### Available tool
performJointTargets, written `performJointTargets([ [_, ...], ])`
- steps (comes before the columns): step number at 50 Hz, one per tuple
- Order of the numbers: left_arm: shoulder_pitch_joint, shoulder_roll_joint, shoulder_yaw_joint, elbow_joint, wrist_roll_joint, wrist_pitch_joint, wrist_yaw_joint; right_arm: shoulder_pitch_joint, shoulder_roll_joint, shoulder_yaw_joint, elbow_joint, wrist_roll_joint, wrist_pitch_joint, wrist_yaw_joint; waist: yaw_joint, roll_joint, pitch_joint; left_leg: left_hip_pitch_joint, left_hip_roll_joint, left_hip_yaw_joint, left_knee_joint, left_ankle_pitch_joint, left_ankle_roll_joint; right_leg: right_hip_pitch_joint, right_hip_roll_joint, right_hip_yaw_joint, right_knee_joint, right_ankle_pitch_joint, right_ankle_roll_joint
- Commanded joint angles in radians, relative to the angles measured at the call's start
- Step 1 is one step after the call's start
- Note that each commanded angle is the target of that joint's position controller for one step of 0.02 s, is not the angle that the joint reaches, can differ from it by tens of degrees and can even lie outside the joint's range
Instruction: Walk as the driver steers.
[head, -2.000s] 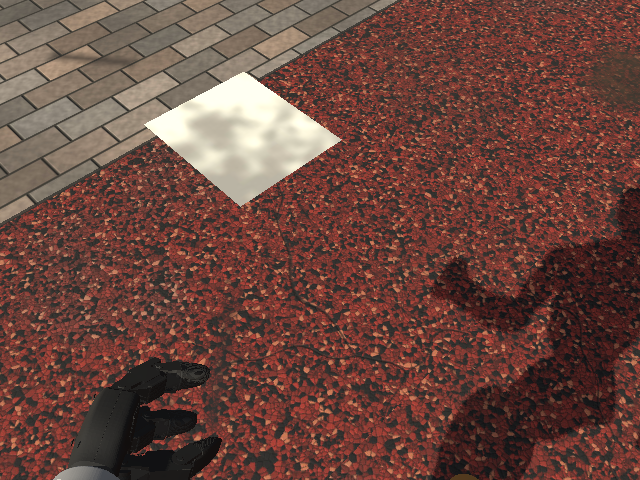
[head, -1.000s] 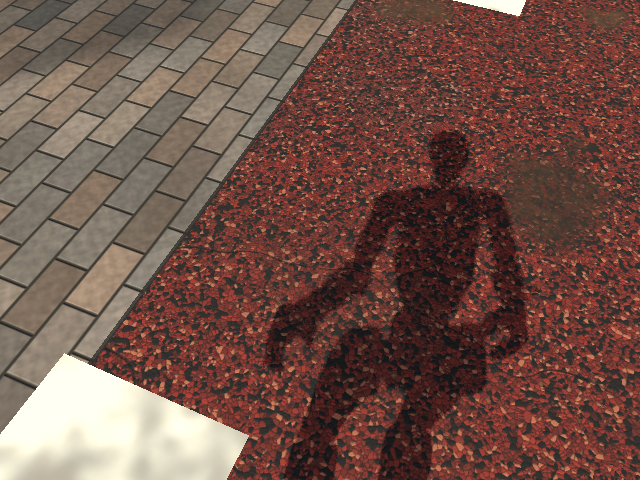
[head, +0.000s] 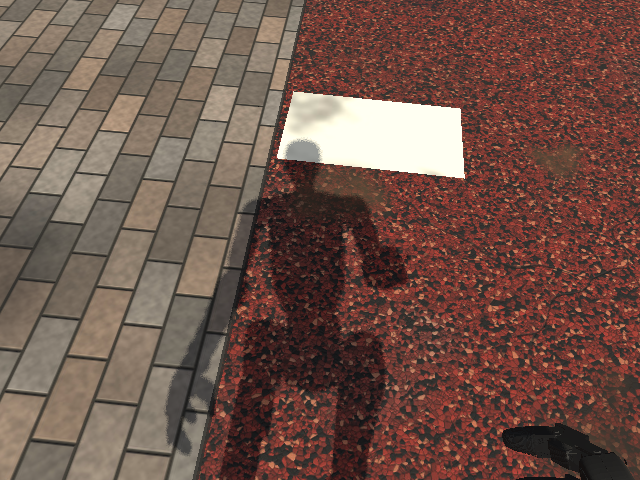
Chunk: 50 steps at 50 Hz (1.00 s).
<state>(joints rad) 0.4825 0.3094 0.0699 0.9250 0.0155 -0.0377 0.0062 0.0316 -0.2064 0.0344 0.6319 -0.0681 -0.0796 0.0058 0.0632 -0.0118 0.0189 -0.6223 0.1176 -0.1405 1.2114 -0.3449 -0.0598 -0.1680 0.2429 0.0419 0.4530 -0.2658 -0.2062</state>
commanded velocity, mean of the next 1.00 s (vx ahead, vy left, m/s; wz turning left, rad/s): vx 0.95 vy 0.00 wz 0.19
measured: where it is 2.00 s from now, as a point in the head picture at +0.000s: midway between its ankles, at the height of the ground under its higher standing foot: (320, 243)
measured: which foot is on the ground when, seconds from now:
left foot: up 0.00-0.18, down 0.20-0.56, up 0.58-0.96, down 0.98-1.00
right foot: down 0.00-0.20, up 0.22-0.56, down 0.58-0.94, up 0.96-1.00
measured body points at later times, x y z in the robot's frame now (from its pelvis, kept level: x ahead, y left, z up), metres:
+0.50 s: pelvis +0.46 +0.06 +0.01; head +0.48 +0.05 +0.46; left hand +0.77 +0.21 -0.02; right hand +0.29 -0.19 -0.11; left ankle +0.36 +0.21 -0.73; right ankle +0.58 -0.09 -0.69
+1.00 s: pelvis +0.90 +0.07 -0.03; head +0.94 +0.08 +0.41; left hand +0.79 +0.33 -0.16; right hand +1.20 -0.10 -0.10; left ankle +1.05 +0.15 -0.73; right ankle +0.67 -0.11 -0.66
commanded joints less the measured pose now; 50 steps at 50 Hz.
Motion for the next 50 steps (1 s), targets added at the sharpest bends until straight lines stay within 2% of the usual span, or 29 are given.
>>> performJointTargets([
  [1, -0.126, 0.149, 0.036, -0.123, -0.005, -0.056, 0.000, -0.034, -0.117, -0.016, -0.080, 0.013, 0.018, 0.015, -0.070, 0.072, 0.108, 0.131, 0.007, 0.117, -0.327, 0.185, -0.029, -0.305, -0.223, 0.332, -0.311, 0.160, -0.134],
  [4, -0.076, 0.168, 0.053, -0.119, -0.022, -0.054, -0.023, -0.096, -0.105, -0.011, -0.105, 0.048, 0.015, 0.013, 0.008, -0.008, 0.042, 0.253, -0.054, 0.150, -0.555, 0.419, -0.003, -0.200, -0.210, 0.312, -0.266, 0.336, -0.062],
  [7, -0.056, 0.183, 0.065, -0.124, -0.016, -0.044, -0.019, -0.064, -0.162, -0.033, -0.102, 0.045, 0.005, 0.000, 0.008, -0.043, -0.015, 0.318, -0.104, 0.127, -0.697, 0.359, 0.019, -0.012, -0.237, 0.354, -0.113, 0.515, -0.007],
  [8, -0.060, 0.203, 0.068, -0.123, -0.008, -0.045, -0.017, 0.030, -0.203, -0.053, -0.073, 0.043, -0.001, -0.010, -0.037, -0.034, -0.086, 0.405, -0.130, 0.140, -0.701, 0.286, 0.036, 0.048, -0.243, 0.338, 0.012, 0.655, 0.013],
  [9, -0.091, 0.225, 0.070, -0.124, -0.004, -0.048, -0.020, 0.201, -0.238, -0.074, -0.030, 0.040, -0.008, -0.021, -0.142, -0.019, -0.179, 0.580, -0.129, 0.159, -0.700, 0.238, 0.053, 0.031, -0.225, 0.300, 0.217, 0.712, 0.038],
  [10, -0.139, 0.181, 0.055, -0.136, 0.004, -0.061, -0.019, 0.433, -0.289, -0.101, 0.026, 0.024, -0.015, -0.038, -0.259, -0.002, -0.282, 0.805, -0.039, 0.102, -0.641, 0.117, 0.084, -0.099, -0.202, 0.248, 0.494, 0.602, 0.055],
  [11, -0.146, 0.014, 0.011, -0.179, 0.002, -0.077, -0.014, 0.585, -0.368, -0.120, 0.068, -0.010, -0.018, -0.049, -0.262, 0.247, -0.353, 0.984, 0.202, -0.280, -0.732, -0.227, 0.126, -0.338, -0.115, 0.177, 0.836, -0.066, 0.072],
  [12, 0.023, -0.009, -0.012, -0.197, -0.029, -0.080, -0.026, 0.491, -0.417, -0.141, 0.088, -0.001, -0.012, -0.029, -0.117, 0.504, -0.412, 1.027, 0.324, -0.883, -0.978, -0.380, 0.275, -0.567, -0.065, 0.144, 0.989, -0.204, 0.086],
  [13, -0.089, 0.053, -0.011, -0.172, 0.004, -0.062, -0.016, 0.340, -0.277, -0.126, 0.049, 0.010, -0.006, -0.015, -0.116, 0.254, -0.205, 0.898, 0.266, -0.768, -0.978, -0.474, 0.295, -0.669, -0.174, 0.113, 1.021, -0.111, 0.073],
  [14, -0.202, 0.072, -0.011, -0.196, 0.022, -0.059, -0.027, 0.307, -0.213, -0.115, 0.056, 0.027, -0.005, -0.006, -0.130, 0.092, -0.115, 0.761, 0.205, -0.571, -0.959, -0.332, 0.289, -0.647, -0.205, 0.102, 0.957, -0.040, 0.087],
  [15, -0.274, 0.067, -0.015, -0.224, 0.035, -0.060, -0.034, 0.310, -0.191, -0.110, 0.081, 0.024, -0.005, 0.000, -0.117, 0.033, -0.072, 0.660, 0.152, -0.449, -0.957, -0.175, 0.273, -0.608, -0.230, 0.090, 0.887, -0.033, 0.099],
  [18, -0.359, 0.021, -0.040, -0.309, 0.065, -0.041, -0.050, 0.410, -0.153, -0.096, 0.171, 0.051, -0.017, 0.003, -0.070, 0.112, 0.000, 0.545, 0.069, -0.322, -0.982, 0.069, 0.278, -0.609, -0.288, 0.048, 0.728, -0.116, 0.144],
  [21, -0.478, 0.018, -0.071, -0.391, 0.047, -0.046, -0.068, 0.367, -0.199, -0.115, 0.159, 0.052, -0.020, -0.007, -0.044, 0.096, 0.041, 0.354, 0.031, -0.223, -1.075, 0.139, 0.281, -0.468, -0.311, 0.011, 0.405, 0.030, 0.190],
  [23, -0.478, 0.017, -0.079, -0.384, 0.024, -0.049, -0.081, 0.337, -0.262, -0.138, 0.143, 0.059, -0.019, 0.003, -0.034, 0.103, 0.027, 0.170, 0.002, -0.159, -1.141, 0.208, 0.259, -0.145, -0.250, -0.054, 0.243, 0.158, 0.203],
  [25, -0.442, 0.059, -0.063, -0.363, 0.014, -0.045, -0.066, 0.361, -0.281, -0.145, 0.143, 0.070, -0.022, 0.018, -0.021, 0.089, 0.019, 0.197, 0.032, -0.164, -1.110, 0.302, 0.242, -0.025, -0.242, -0.052, 0.189, 0.208, 0.202],
  [27, -0.313, 0.104, -0.035, -0.311, 0.029, -0.048, -0.035, 0.406, -0.285, -0.145, 0.159, 0.074, -0.019, 0.023, 0.035, 0.024, -0.071, 0.290, -0.021, -0.103, -0.825, 0.569, 0.202, 0.137, -0.207, -0.062, 0.107, 0.143, 0.183],
  [28, -0.185, 0.131, -0.018, -0.281, 0.044, -0.053, -0.016, 0.410, -0.284, -0.146, 0.160, 0.078, -0.020, 0.025, 0.100, 0.001, -0.160, 0.217, -0.074, -0.067, -0.575, 0.573, 0.182, 0.319, -0.245, -0.044, 0.116, 0.092, 0.169],
  [29, -0.009, 0.207, 0.007, -0.276, 0.067, -0.058, 0.007, 0.395, -0.208, -0.126, 0.133, 0.079, -0.027, 0.022, 0.172, -0.100, -0.286, 0.075, -0.131, -0.011, -0.232, 0.300, 0.162, 0.503, -0.487, 0.215, 0.053, -0.254, 0.134],
  [30, -0.006, 0.267, 0.017, -0.284, 0.082, -0.049, 0.017, 0.471, -0.100, -0.101, 0.091, 0.106, -0.017, 0.014, 0.091, -0.262, -0.364, -0.116, -0.178, 0.045, 0.061, -0.147, 0.157, 0.552, -0.729, 0.694, -0.157, -0.582, 0.075],
  [31, -0.092, 0.211, 0.016, -0.284, 0.054, -0.042, 0.020, 0.431, -0.152, -0.104, 0.086, 0.085, 0.000, 0.007, 0.052, -0.217, -0.260, -0.218, -0.124, 0.056, 0.162, -0.045, 0.170, 0.445, -0.705, 0.786, -0.222, -0.640, 0.032],
  [33, -0.176, 0.078, -0.011, -0.268, 0.034, -0.055, 0.008, 0.311, -0.160, -0.107, 0.090, 0.055, 0.023, 0.022, 0.017, -0.060, -0.048, -0.227, -0.049, 0.071, 0.114, 0.055, 0.161, 0.240, -0.603, 0.442, -0.209, -0.302, 0.046],
  [38, -0.136, 0.019, -0.020, -0.176, 0.003, -0.094, -0.003, 0.170, -0.102, -0.095, 0.023, 0.034, 0.080, 0.058, -0.060, -0.078, 0.057, -0.263, 0.011, 0.088, 0.040, 0.108, 0.132, 0.140, -0.531, 0.057, -0.287, 0.219, 0.092],
  [42, -0.205, 0.048, -0.014, -0.155, 0.005, -0.105, 0.001, 0.033, -0.108, -0.075, -0.050, 0.041, 0.076, 0.090, -0.102, -0.047, 0.090, -0.104, -0.014, 0.182, -0.258, 0.340, 0.158, 0.042, -0.443, -0.224, -0.362, 0.384, 0.144],
  [44, -0.172, 0.081, -0.009, -0.138, -0.003, -0.104, 0.008, -0.008, -0.101, -0.066, -0.053, 0.029, 0.067, 0.100, -0.092, 0.002, 0.112, 0.070, -0.101, 0.309, -0.448, 0.415, 0.180, 0.029, -0.414, -0.302, -0.291, 0.776, 0.161],
  [46, -0.133, 0.153, 0.004, -0.138, -0.012, -0.096, 0.021, 0.128, -0.123, -0.072, -0.007, 0.015, 0.055, 0.095, -0.151, -0.030, 0.010, 0.305, -0.200, 0.331, -0.524, 0.402, 0.200, 0.055, -0.436, -0.285, -0.051, 1.122, 0.168],
  [47, -0.137, 0.182, 0.008, -0.137, -0.013, -0.085, 0.025, 0.290, -0.152, -0.087, 0.043, 0.005, 0.048, 0.085, -0.225, -0.046, -0.080, 0.509, -0.226, 0.276, -0.554, 0.399, 0.227, 0.021, -0.460, -0.260, 0.152, 1.154, 0.160],
  [48, -0.154, 0.178, 0.003, -0.139, -0.018, -0.079, 0.024, 0.460, -0.182, -0.103, 0.110, -0.003, 0.042, 0.064, -0.299, -0.040, -0.157, 0.717, -0.200, 0.194, -0.635, 0.514, 0.257, -0.045, -0.440, -0.259, 0.390, 0.998, 0.167],
  [49, -0.093, 0.087, -0.011, -0.128, -0.015, -0.068, 0.013, 0.430, -0.245, -0.117, 0.133, -0.004, 0.039, 0.040, -0.230, 0.105, -0.159, 0.848, -0.044, 0.056, -0.656, 0.818, 0.274, -0.211, -0.278, -0.266, 0.764, -0.024, 0.185],
  [50, 0.146, 0.008, -0.042, -0.149, -0.060, -0.048, 0.024, 0.394, -0.348, -0.132, 0.072, -0.006, 0.030, 0.029, -0.109, 0.254, -0.468, 1.195, 0.338, -0.345, -0.459, 1.553, 0.423, -0.416, -0.222, -0.045, 1.204, -0.420, 0.194],
])
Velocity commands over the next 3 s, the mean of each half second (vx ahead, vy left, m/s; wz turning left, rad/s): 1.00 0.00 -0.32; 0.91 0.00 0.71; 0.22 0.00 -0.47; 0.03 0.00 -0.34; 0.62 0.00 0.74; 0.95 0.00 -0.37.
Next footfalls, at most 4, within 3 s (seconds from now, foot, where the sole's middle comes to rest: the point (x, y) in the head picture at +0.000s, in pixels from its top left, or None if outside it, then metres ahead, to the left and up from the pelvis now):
0.20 left None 0.40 0.20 -0.76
0.58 right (386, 409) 0.67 -0.10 -0.76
0.98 left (286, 257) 1.08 0.16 -0.76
1.44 right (355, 231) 1.20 -0.02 -0.76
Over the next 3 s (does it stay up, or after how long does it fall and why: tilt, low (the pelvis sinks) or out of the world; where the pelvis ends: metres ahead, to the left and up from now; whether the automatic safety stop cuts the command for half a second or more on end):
stays up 1.65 0.17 0.01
